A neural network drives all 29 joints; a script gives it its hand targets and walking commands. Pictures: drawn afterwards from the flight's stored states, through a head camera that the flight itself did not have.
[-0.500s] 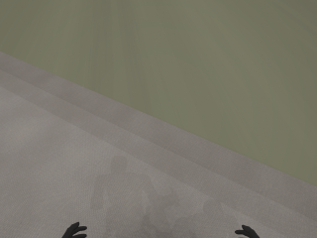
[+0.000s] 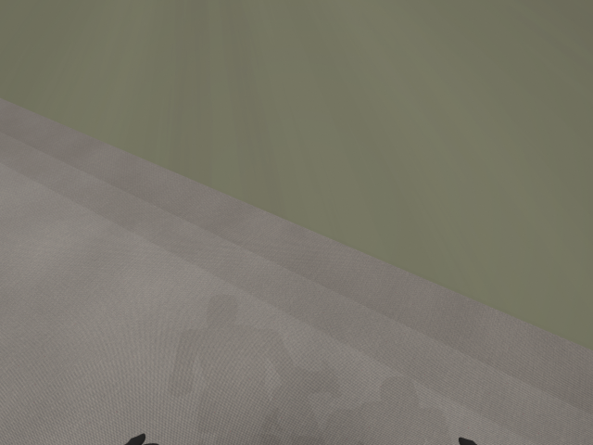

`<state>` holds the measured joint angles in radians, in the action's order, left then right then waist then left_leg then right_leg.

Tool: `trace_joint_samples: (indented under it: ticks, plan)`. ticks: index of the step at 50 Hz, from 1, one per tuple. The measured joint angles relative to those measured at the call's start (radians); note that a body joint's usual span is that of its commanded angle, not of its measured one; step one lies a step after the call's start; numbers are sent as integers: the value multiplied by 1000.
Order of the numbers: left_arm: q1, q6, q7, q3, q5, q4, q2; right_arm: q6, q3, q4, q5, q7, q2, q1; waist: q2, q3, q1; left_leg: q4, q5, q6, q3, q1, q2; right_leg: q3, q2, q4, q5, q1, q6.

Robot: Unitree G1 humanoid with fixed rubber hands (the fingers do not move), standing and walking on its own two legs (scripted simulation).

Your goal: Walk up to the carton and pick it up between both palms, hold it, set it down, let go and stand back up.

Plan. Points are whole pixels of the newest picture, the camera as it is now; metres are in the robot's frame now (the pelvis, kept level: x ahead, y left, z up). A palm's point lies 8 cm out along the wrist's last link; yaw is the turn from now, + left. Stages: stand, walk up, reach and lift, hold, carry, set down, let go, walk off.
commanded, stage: stand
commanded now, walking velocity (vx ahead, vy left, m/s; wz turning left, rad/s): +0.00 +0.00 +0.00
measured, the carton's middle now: out of the picture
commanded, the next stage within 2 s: walk up in 0.14 s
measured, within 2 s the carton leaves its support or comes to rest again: neither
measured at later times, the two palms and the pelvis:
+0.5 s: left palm out of the picture +0.05 +0.28 -0.11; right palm out of the picture +0.10 -0.26 -0.10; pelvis -0.02 +0.01 +0.00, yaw +5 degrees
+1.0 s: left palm out of the picture -0.05 +0.46 -0.09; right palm (369, 404) +0.21 -0.10 -0.07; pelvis -0.03 +0.13 +0.01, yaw +25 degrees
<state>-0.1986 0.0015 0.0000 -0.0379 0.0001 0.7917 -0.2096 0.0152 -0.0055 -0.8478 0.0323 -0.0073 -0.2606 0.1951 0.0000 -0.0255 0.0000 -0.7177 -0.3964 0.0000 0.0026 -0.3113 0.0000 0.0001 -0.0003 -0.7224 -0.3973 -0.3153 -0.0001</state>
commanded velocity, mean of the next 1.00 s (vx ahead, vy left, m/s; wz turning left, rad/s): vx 0.00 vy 0.00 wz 0.00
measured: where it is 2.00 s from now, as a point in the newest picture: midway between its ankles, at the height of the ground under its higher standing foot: outside the picture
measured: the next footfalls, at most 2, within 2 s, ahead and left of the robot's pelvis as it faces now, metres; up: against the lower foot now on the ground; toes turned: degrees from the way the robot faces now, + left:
left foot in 0.68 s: +0.00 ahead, +0.18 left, +0.00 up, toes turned +14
right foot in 1.08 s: +0.13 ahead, +0.09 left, +0.00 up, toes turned +25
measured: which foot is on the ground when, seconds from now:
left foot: down 0.00-0.40, up 0.42-0.66, down 0.68-1.00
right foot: down 0.00-0.70, up 0.72-1.00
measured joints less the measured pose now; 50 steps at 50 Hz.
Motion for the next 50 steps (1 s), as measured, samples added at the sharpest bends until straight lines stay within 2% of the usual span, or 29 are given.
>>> trace_joint_samples:
  ticks: [19,22,27,34,36,38,40,45,50]
  plan:
    - [0,0,0,0,0,77,-1,-3,-2,-63,0,4,-3,0,0,0,0,0,22,0,0,0,0,0,0,0,22,0,0]
    - [0,14,0,-9,0,77,-17,-40,-20,-24,25,58,-14,-1,-4,1,1,-36,0,0,14,-30,-2,24,-8,9,26,0,-2]
    - [-3,31,-11,-38,0,77,-62,-62,-58,62,47,121,-81,0,-38,5,0,-160,-19,0,43,-138,7,121,-51,40,34,10,-2]
    - [-4,44,-19,-81,0,78,-151,-63,-102,132,47,160,-139,0,-55,9,0,-139,-44,1,54,-146,71,214,-112,30,15,10,0]
    - [-2,44,-19,-89,0,78,-169,-63,-103,134,47,160,-131,0,-20,-4,-1,-139,-44,21,40,-137,29,180,-145,-40,-17,-7,0]
    - [4,44,-19,-83,0,78,-169,-63,-103,124,46,152,-130,0,-19,-8,-1,-131,-28,47,42,-131,7,121,-117,-168,-104,-55,0]
    - [20,44,-19,-74,0,78,-169,-63,-103,110,40,143,-128,3,-19,-15,-1,-99,-13,63,52,-112,-15,92,-82,-226,-124,-88,0]
    - [69,44,-19,-55,0,78,-169,-64,-103,121,36,119,-128,10,-19,-49,0,10,53,90,86,-54,-95,69,-39,-238,-120,-149,0]
    - [71,44,-20,-54,0,78,-170,-64,-102,162,33,117,-128,10,-18,-68,1,79,91,109,122,-1,-182,63,-27,-190,-70,-164,0]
